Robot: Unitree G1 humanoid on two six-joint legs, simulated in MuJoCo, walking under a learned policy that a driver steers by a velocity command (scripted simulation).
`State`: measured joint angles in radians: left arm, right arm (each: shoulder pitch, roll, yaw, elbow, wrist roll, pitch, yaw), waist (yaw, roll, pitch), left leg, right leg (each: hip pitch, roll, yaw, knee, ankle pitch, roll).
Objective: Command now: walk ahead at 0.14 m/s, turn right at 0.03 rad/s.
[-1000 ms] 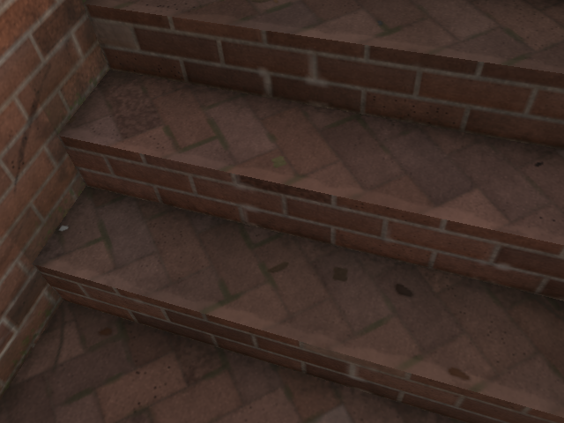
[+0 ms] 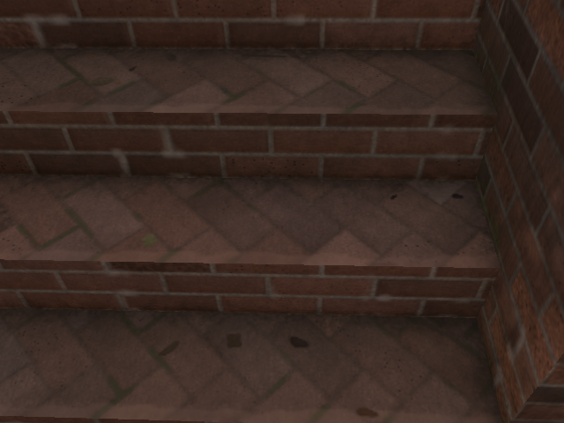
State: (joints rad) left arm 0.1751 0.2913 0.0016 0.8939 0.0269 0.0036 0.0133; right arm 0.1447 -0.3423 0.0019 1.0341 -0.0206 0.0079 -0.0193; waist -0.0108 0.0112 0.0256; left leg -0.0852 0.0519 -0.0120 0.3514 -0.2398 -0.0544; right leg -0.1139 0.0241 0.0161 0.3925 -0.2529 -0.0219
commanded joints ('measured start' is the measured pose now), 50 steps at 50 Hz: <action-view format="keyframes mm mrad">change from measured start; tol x32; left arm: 1 25 145 34 -5 2 9 12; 22 -205 27 -6 -199 -32 -118 -28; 29 306 274 79 -43 14 -79 5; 50 359 40 21 173 -21 -75 40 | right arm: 1 4 -97 -15 -17 -5 -6 15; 30 259 -30 -32 -113 46 -114 34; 50 -288 217 62 -647 -24 -1 -2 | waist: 1 10 -86 18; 9 -49 -132 72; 12 -113 294 38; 29 82 -311 -248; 50 40 -35 64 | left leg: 1 -66 2 17 27 -22 63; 7 -276 -20 23 211 -177 104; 13 287 300 -538 -134 127 328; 26 78 119 -46 88 914 182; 30 -578 -115 -117 1026 -390 91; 45 -1470 47 11 1795 -332 68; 50 -1066 86 139 1255 -260 136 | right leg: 1 -13 -102 145 -162 -130 -33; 9 -83 -222 276 -132 -267 -127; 15 -755 -85 57 820 -257 -8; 27 103 19 -80 64 207 -66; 29 438 -383 533 -19 304 -280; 32 153 -338 486 -211 -240 -304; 50 -48 -237 7 -457 177 -185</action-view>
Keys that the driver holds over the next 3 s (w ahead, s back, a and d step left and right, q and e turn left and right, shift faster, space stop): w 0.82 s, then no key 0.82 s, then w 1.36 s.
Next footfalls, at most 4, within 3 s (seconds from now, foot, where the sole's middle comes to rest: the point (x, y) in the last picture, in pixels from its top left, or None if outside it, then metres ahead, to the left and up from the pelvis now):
0.56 right None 0.27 -0.06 -0.78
1.08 left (193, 374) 0.56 0.23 -0.59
1.74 right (278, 396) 0.51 0.05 -0.59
2.20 left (138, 217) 0.84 0.35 -0.40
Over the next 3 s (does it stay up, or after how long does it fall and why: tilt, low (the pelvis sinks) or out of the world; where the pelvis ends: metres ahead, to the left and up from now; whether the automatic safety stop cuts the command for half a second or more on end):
stays up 1.08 0.27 0.55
